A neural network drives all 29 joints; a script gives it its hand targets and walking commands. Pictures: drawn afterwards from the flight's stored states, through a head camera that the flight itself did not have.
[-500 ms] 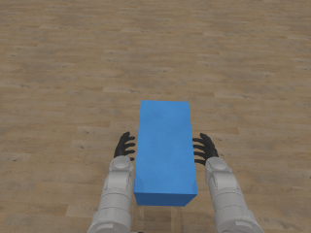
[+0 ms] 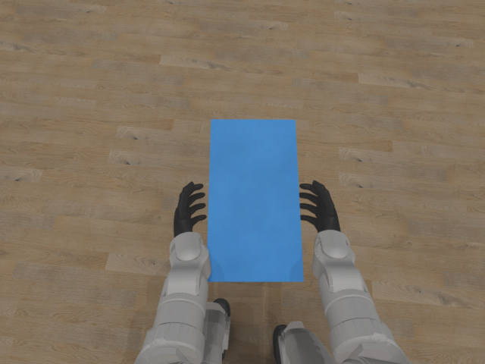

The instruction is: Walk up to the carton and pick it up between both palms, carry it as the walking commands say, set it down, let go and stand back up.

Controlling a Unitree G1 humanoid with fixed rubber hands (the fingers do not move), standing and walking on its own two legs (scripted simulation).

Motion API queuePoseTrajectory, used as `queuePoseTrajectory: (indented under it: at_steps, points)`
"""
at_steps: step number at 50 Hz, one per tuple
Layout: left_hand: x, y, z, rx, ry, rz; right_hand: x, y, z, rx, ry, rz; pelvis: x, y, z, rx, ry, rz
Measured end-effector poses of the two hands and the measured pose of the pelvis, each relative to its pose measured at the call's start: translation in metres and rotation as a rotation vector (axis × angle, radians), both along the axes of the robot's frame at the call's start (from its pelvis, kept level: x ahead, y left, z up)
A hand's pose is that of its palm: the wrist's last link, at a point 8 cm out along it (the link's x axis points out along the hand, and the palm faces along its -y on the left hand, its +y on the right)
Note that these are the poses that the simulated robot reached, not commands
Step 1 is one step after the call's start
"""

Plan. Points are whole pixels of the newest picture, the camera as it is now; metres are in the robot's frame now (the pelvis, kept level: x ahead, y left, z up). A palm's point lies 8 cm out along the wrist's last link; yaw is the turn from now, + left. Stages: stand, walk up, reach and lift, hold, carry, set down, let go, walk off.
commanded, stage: set down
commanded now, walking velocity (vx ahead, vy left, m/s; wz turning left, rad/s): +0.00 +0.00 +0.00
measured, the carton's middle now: (251, 205) +0.41 +0.02 -0.16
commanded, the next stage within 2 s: none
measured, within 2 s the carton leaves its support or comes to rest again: neither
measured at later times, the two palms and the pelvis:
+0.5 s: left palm (198, 226) +0.37 +0.13 -0.17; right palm (311, 213) +0.40 -0.10 -0.15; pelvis -0.02 +0.00 -0.08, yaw -1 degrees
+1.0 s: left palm (204, 217) +0.41 +0.13 -0.25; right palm (305, 207) +0.44 -0.11 -0.22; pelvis -0.04 +0.00 -0.15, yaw -2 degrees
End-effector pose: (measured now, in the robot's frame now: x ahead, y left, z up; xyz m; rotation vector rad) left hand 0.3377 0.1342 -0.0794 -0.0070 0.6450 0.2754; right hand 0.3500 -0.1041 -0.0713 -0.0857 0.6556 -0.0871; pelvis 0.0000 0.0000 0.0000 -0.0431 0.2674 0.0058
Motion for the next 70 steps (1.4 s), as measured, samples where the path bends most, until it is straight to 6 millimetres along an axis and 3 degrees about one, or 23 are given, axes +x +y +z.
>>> queuePoseTrajectory:
  at_steps: [9, 26, 46, 70]
  points:
    - [-0.005, -0.002, -0.041, -0.001, 0.022, 0.047, 0.011, 0.005, -0.032, -0.017, -0.029, -0.016, -0.017, 0.002, -0.027, -0.007, 0.053, -0.005]
    - [0.031, -0.008, -0.097, 0.014, 0.045, 0.033, 0.05, 0.002, -0.084, -0.013, -0.036, -0.043, -0.023, 0.001, -0.078, -0.013, 0.192, -0.018]
    - [0.061, -0.012, -0.155, -0.016, 0.052, 0.025, 0.08, -0.004, -0.139, 0.011, -0.034, -0.049, -0.033, -0.001, -0.137, -0.016, 0.305, -0.029]
    - [0.094, -0.009, -0.241, -0.018, 0.083, 0.0, 0.108, -0.004, -0.224, -0.003, 0.009, -0.02, -0.041, 0.001, -0.195, -0.026, 0.375, -0.037]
